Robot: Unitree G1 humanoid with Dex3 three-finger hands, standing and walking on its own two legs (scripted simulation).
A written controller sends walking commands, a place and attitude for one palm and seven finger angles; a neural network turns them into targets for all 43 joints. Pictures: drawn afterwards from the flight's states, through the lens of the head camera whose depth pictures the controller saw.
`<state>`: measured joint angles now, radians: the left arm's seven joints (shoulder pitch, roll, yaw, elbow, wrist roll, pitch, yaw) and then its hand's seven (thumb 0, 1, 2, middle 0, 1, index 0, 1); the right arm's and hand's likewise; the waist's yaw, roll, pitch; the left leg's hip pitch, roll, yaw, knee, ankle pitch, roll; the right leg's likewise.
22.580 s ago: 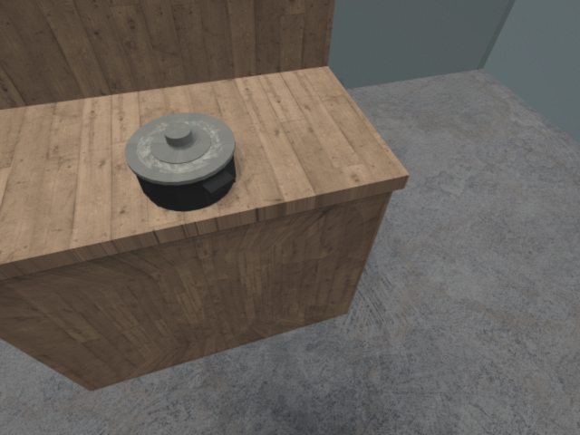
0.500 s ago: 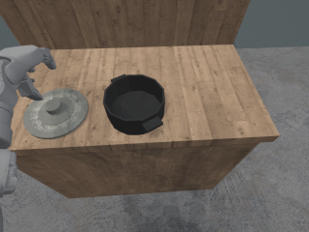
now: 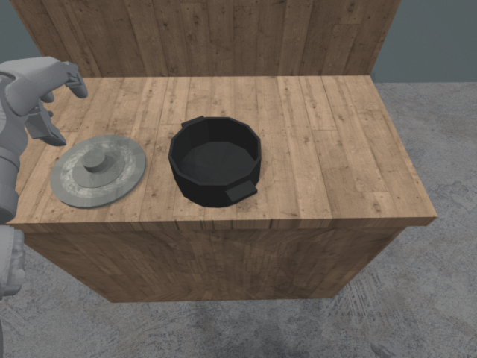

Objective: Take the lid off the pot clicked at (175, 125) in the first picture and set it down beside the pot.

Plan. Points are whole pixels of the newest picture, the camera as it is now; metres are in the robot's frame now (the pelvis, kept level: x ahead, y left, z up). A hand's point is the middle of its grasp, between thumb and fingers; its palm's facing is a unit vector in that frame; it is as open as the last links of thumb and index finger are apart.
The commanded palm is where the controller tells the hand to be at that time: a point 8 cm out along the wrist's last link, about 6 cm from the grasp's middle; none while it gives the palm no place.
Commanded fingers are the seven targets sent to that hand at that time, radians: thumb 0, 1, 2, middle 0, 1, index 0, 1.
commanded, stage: draw the hand back to the body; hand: left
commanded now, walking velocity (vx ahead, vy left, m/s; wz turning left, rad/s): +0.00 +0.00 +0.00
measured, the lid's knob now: (95, 161) +0.49 +0.29 +0.01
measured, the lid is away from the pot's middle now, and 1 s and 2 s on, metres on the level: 0.25 0.25 0.25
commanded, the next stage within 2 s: none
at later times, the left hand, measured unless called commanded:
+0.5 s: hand (72, 133) +0.41 +0.24 +0.17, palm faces -0.08 -0.50 -0.86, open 11.0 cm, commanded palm +0.37 +0.28 +0.22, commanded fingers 0.00 -0.04 0.71 -0.37 -0.82 -0.37 -0.82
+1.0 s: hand (56, 139) +0.36 +0.23 +0.21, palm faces +0.42 -0.88 -0.24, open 9.7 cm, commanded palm +0.30 +0.26 +0.21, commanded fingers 0.00 0.52 0.82 -0.27 -0.51 -0.27 -0.51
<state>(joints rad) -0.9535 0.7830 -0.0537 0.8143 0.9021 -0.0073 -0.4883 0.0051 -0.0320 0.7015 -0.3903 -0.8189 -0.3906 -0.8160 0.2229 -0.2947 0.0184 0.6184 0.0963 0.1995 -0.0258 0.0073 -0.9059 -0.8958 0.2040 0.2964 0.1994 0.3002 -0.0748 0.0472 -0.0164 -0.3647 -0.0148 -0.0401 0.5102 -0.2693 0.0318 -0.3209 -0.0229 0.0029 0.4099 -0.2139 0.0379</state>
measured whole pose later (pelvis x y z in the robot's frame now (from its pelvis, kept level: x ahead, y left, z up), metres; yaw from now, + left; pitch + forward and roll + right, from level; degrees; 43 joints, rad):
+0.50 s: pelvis -0.01 +0.00 +0.00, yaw +0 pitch +3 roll -1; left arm -0.64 0.66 0.08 0.50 0.43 -0.02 -0.32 0.01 -0.03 0.70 -0.39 -0.82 -0.40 -0.82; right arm 0.22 -0.27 0.03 0.56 0.09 0.13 -0.03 0.01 -0.91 -0.90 0.20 0.30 0.20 0.30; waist -0.01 0.06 0.04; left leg -0.26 -0.02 -0.03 0.46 -0.25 0.02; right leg -0.24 -0.03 0.01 0.41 -0.22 0.02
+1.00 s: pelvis +0.02 -0.03 +0.00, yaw -2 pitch -1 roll -1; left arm -0.19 0.42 0.36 0.07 -0.09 -0.08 0.09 0.01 0.30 0.77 -0.32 -0.63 -0.32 -0.63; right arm 0.20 -0.27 0.01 0.67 0.05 -0.06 -0.06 0.01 -0.91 -0.90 0.20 0.30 0.20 0.30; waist 0.01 0.05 0.02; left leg -0.13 0.03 -0.02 0.44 -0.29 -0.02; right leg -0.13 0.02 0.02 0.42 -0.27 0.00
